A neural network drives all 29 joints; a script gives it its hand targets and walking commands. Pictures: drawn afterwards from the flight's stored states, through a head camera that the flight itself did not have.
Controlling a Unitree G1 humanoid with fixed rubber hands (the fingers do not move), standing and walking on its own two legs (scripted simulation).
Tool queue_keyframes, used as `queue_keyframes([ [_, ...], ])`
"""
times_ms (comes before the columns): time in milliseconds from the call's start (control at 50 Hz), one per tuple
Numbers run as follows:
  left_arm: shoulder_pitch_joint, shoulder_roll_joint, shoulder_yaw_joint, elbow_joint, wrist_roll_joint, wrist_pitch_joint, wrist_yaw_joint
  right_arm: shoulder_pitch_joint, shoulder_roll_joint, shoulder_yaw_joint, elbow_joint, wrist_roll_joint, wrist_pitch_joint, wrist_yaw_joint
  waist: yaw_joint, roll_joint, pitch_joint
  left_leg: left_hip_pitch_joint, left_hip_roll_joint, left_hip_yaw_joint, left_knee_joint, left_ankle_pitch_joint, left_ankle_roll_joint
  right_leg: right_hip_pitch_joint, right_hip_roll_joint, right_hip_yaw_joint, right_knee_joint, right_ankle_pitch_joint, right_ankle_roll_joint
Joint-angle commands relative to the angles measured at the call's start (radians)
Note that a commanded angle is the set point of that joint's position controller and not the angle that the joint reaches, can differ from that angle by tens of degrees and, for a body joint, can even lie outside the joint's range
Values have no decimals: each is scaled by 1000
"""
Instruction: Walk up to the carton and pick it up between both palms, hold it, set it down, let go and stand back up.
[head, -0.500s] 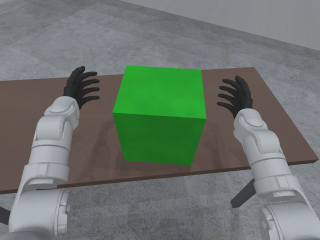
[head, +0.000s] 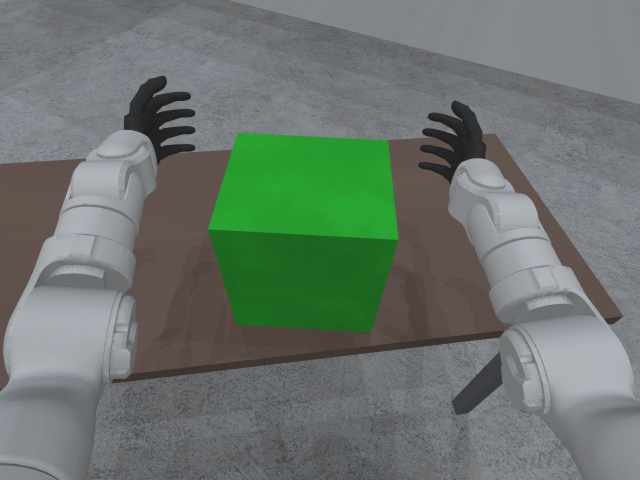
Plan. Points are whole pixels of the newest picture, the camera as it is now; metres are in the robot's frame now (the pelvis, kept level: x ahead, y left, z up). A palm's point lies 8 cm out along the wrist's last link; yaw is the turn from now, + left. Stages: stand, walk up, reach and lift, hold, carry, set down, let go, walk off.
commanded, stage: reach and lift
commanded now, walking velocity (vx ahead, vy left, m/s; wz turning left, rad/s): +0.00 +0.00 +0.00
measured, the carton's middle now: (307, 238) +0.44 +0.01 +0.02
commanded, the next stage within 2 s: none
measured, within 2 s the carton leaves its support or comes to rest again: neither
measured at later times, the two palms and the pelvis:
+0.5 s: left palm (168, 217) +0.44 +0.20 +0.08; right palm (431, 226) +0.41 -0.16 +0.07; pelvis +0.00 +0.00 -0.01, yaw +1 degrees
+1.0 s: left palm (194, 218) +0.44 +0.17 +0.07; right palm (428, 228) +0.41 -0.16 +0.06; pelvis -0.02 +0.00 -0.02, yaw +0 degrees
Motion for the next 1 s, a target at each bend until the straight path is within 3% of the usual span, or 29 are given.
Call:
queue_keyframes([
  [0, -483, 184, 31, -90, 3, -92, -6, -502, -130, 2, -138, 8, -72, 2, 14, 78, -552, 206, -31, 19, 16, 339, -22, 248, 8, -4, 39, 387, 24],
  [40, -462, 157, 15, -62, 7, -121, -11, -483, -135, -5, -92, 2, -89, 0, -8, 82, -541, 205, -29, 9, 26, 366, -28, 236, 9, -11, 48, 412, 27],
  [80, -437, 149, 17, -54, 14, -150, -17, -463, -126, 11, -85, 0, -113, -2, 9, 88, -536, 209, -26, 9, 34, 389, -30, 229, 9, -7, 45, 411, 24],
  [100, -438, 138, 11, -27, 22, -168, -16, -448, -117, 3, -46, -6, -123, -1, -5, 101, -516, 200, -30, 5, 34, 364, -29, 210, 6, -10, 45, 388, 24],
  [120, -417, 137, 12, -3, 30, -179, -15, -442, -116, 11, -29, -8, -136, 1, 6, 104, -501, 205, -28, 6, 27, 376, -35, 206, 9, -11, 41, 373, 22],
  [140, -423, 132, 5, -41, 26, -194, -12, -442, -128, 0, -50, -12, -151, 2, -4, 101, -530, 217, -30, 6, 39, 392, -34, 187, 10, -19, 44, 392, 24],
  [160, -405, 116, 5, 3, 24, -214, -11, -428, -102, -1, -21, -17, -165, 1, -7, 90, -501, 207, -29, -1, 46, 383, -33, 167, 11, -19, 44, 366, 21],
  [180, -409, 119, 16, 2, 27, -234, -11, -430, -96, 9, -32, -17, -180, 3, 12, 84, -514, 201, -23, 3, 48, 381, -30, 170, 11, -21, 46, 354, 22],
  [280, -421, 87, 8, -31, 39, -352, 6, -414, -72, -39, -44, -66, -275, 8, 0, 125, -611, 207, -27, 4, 73, 416, -47, 121, 9, -23, 68, 356, 17],
  [400, -424, 48, 2, 109, 40, -473, 13, -403, -58, -68, 33, -119, -370, 22, -5, 129, -665, 190, -17, -8, 120, 451, -63, 23, 7, -31, 104, 330, 8],
  [520, -439, 38, -2, 172, 40, -575, 19, -406, -56, -73, 94, -132, -456, 31, 1, 146, -746, 138, -15, -4, 160, 449, -75, -26, 9, -30, 140, 320, 9],
  [580, -458, 19, -33, 215, 14, -605, 16, -414, -58, -73, 117, -131, -475, 36, -27, 120, -745, 112, -16, -9, 168, 423, -79, -53, 8, -37, 151, 307, 9],
  [600, -459, 17, -36, 226, 21, -615, 19, -406, -69, -77, 143, -138, -489, 38, -26, 140, -762, 112, -17, -8, 175, 427, -83, -76, 7, -37, 163, 309, 9],
  [620, -463, 19, -26, 246, 13, -623, 19, -420, -54, -62, 137, -123, -492, 42, -9, 123, -761, 92, -14, -6, 178, 416, -81, -71, 6, -33, 159, 290, 7],
  [720, -483, 19, -45, 334, 2, -631, 18, -454, -43, -43, 183, -104, -491, 48, -6, 119, -722, 17, -21, 1, 177, 346, -67, -95, 1, -28, 172, 242, 9],
  [820, -519, -14, -73, 319, -7, -653, 25, -472, -36, -30, 214, -95, -495, 58, -4, 149, -752, 32, -14, 4, 194, 358, -79, -147, 0, -37, 183, 217, 1],
  [900, -501, -13, -40, 380, 16, -648, 22, -469, -10, -35, 205, -121, -484, 47, -2, 80, -735, -47, -22, 9, 179, 277, -59, -100, -11, -24, 193, 204, 13],
  [980, -526, -41, -28, 369, 48, -657, 25, -487, 28, -62, 202, -153, -485, 41, 6, 89, -738, -74, -24, 16, 172, 273, -57, -90, -17, -16, 199, 195, 15],
])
